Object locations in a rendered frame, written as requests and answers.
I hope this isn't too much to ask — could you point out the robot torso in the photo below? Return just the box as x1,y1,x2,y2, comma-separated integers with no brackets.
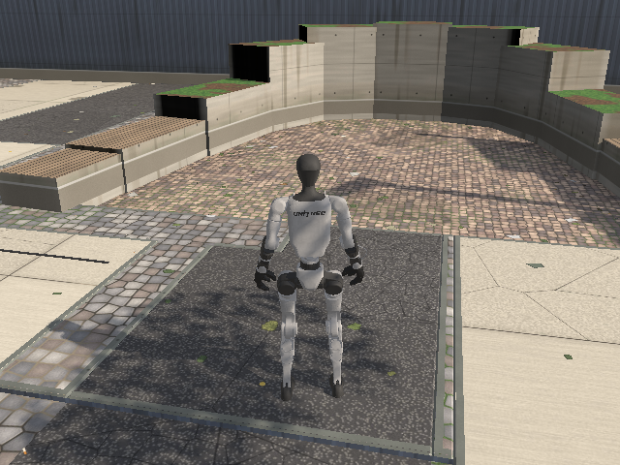
287,191,332,291

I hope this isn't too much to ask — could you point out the left robot forearm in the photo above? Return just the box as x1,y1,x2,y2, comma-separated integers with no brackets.
256,236,274,273

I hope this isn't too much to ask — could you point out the robot left upper arm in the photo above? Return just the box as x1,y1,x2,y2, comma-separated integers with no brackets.
264,197,289,250

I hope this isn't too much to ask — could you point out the left robot shin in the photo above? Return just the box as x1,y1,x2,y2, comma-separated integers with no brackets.
280,322,295,388

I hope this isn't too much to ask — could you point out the robot left hand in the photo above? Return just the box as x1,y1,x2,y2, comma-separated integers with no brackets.
254,270,276,291

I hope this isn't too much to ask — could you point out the right robot forearm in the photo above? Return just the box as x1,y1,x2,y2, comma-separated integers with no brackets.
345,235,362,269

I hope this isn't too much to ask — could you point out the robot right upper arm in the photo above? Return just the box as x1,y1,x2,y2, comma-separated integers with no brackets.
329,196,355,249

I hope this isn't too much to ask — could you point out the robot right hand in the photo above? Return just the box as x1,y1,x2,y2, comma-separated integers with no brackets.
342,265,364,286

